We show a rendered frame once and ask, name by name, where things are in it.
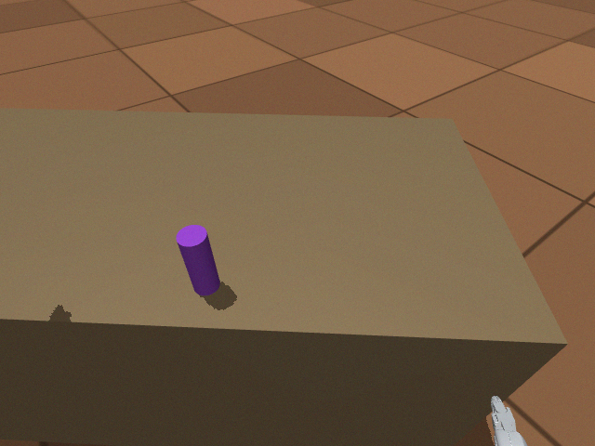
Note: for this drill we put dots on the right robot hand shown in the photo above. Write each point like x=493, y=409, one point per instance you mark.
x=504, y=425

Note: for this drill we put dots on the can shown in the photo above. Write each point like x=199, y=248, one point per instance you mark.
x=197, y=254

